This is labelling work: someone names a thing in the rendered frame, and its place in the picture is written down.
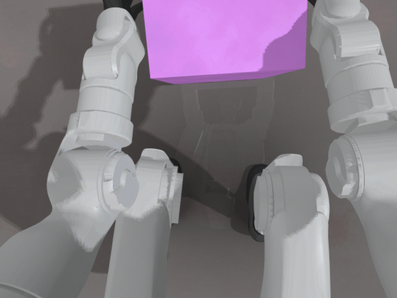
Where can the right robot upper arm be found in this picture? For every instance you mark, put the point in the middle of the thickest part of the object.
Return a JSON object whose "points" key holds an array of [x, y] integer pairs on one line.
{"points": [[362, 167]]}

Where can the robot right forearm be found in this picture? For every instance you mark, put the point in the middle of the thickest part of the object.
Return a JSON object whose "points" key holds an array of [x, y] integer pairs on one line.
{"points": [[354, 66]]}

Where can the carton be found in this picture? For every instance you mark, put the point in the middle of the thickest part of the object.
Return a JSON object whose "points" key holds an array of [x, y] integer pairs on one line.
{"points": [[199, 41]]}

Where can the left robot shin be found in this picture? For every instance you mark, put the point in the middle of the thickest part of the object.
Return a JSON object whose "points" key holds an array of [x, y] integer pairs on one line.
{"points": [[155, 154]]}

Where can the right robot thigh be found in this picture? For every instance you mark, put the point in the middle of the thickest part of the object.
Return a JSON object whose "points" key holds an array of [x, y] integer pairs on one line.
{"points": [[296, 260]]}

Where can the left robot upper arm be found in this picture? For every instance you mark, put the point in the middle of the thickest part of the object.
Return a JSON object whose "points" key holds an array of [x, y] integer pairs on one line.
{"points": [[53, 259]]}

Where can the left robot hand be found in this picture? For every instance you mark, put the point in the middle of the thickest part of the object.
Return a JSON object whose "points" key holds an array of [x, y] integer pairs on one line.
{"points": [[124, 4]]}

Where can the robot left forearm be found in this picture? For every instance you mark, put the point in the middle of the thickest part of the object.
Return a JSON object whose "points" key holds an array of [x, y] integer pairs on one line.
{"points": [[106, 94]]}

